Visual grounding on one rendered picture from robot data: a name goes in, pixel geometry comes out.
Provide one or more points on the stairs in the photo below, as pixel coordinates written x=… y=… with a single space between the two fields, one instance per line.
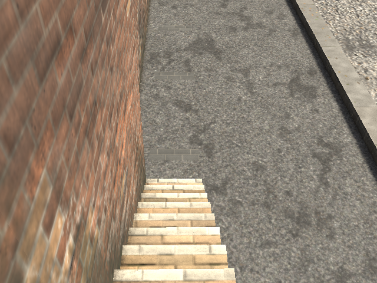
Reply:
x=174 y=238

